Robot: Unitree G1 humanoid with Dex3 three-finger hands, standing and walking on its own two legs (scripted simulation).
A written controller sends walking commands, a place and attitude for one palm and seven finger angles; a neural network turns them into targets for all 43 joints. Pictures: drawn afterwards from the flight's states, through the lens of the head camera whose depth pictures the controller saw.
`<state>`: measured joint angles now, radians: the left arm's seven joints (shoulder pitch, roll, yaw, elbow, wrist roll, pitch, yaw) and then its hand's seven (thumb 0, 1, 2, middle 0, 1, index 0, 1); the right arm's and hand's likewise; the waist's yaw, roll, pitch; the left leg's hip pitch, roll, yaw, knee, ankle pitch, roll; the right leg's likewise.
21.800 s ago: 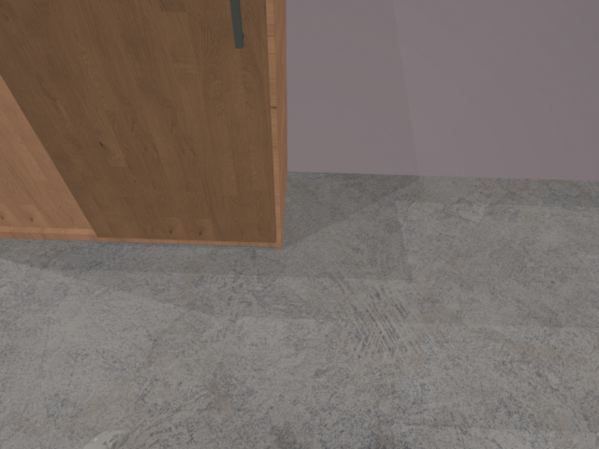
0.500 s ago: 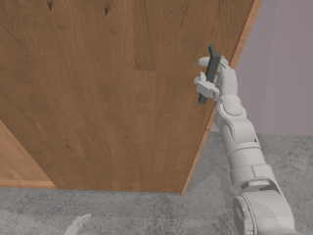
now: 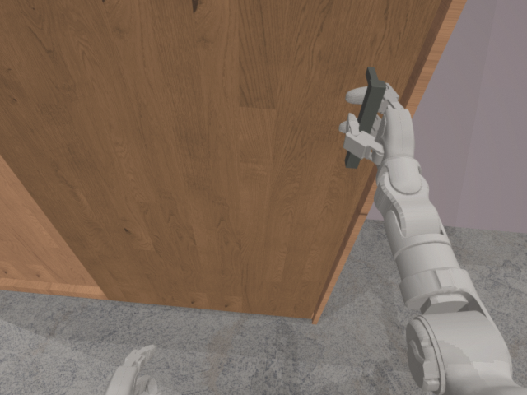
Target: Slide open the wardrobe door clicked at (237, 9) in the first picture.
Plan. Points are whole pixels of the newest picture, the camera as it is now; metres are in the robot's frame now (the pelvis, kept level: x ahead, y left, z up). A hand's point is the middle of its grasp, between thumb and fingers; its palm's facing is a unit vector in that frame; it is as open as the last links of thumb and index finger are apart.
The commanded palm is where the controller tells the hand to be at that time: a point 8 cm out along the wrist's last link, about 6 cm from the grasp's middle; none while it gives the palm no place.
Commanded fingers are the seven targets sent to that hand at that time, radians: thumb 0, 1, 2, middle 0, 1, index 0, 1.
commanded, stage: step sideways, sliding the door along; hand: right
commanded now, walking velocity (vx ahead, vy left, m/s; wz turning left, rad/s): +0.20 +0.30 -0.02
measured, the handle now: (361, 120) +0.49 -0.12 +0.19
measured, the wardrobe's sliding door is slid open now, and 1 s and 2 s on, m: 0.01 0.08 0.40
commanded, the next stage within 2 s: none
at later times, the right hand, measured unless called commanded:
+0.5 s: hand (340, 136) +0.44 -0.08 +0.19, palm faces +0.18 +0.98 -0.04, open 6.0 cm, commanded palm +0.42 -0.05 +0.19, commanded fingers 0.00 -0.90 -0.90 0.45 1.40 0.45 1.40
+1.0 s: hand (293, 130) +0.46 -0.01 +0.18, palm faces +0.43 +0.90 -0.05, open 6.3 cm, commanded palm +0.42 +0.04 +0.19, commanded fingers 0.00 -0.90 -0.90 0.45 1.40 0.45 1.40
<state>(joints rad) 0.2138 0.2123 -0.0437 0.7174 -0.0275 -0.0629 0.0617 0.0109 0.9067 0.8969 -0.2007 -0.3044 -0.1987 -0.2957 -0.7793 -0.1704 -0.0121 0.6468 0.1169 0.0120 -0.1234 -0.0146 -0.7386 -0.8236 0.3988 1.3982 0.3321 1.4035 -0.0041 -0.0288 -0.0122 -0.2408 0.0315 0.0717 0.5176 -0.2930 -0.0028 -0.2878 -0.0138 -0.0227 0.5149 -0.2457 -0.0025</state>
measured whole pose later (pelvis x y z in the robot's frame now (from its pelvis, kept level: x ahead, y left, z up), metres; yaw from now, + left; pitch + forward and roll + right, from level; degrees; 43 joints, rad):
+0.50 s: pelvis +0.03 +0.08 -0.01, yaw -7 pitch -2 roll +0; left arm 0.08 0.24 0.03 0.65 -0.03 -0.03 0.04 0.01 0.91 0.90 -0.20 -0.30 -0.19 -0.29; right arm -0.72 -0.16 0.01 0.23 0.12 -0.10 -0.13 0.00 -0.79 -0.85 0.45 1.40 0.20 1.40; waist -0.09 -0.02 0.27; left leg -0.48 -0.03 0.01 1.19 -0.49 0.03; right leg -0.26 -0.08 -0.08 0.61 -0.31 0.02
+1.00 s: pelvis +0.12 +0.21 -0.02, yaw -13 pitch +0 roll +2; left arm 0.06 0.29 0.06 0.60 -0.04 -0.12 0.04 0.01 0.91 0.90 -0.20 -0.30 -0.19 -0.29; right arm -0.42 -0.13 -0.07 -0.19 0.06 -0.02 -0.19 -0.02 -0.75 -0.83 0.45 1.40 0.21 1.31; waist -0.08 -0.09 0.26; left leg -0.43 0.08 0.09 0.78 -0.28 -0.02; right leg -0.29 -0.04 -0.08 0.67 -0.27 -0.02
